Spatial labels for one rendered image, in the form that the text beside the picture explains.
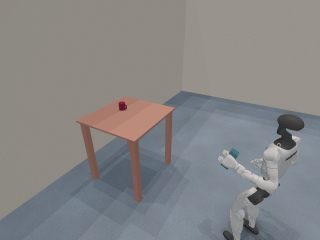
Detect robot head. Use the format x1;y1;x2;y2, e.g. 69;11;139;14
273;114;305;150

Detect robot left forearm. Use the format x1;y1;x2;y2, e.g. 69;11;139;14
233;163;275;192

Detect left robot upper arm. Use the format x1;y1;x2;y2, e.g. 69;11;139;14
263;147;280;192

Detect table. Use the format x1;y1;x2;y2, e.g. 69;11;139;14
76;96;175;203

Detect right robot hand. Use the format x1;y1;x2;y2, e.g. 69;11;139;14
251;158;263;169

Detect sponge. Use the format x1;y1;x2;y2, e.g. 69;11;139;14
220;148;239;170

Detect right robot upper arm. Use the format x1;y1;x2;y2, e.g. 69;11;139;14
290;135;301;166

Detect right robot shin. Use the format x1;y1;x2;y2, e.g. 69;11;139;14
246;205;260;228

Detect left robot hand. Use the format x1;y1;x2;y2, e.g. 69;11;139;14
218;150;238;169

